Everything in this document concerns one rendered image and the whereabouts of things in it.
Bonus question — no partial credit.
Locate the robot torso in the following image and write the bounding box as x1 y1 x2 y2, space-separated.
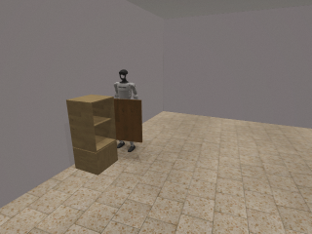
117 81 132 99

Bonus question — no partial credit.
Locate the robot right upper arm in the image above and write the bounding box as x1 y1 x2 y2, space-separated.
113 82 119 98

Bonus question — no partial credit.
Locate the robot head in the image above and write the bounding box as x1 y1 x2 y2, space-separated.
119 69 128 84

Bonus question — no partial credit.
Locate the robot left upper arm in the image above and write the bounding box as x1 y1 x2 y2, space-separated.
129 83 137 99

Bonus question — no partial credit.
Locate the cupboard door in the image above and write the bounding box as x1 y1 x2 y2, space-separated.
113 98 142 143

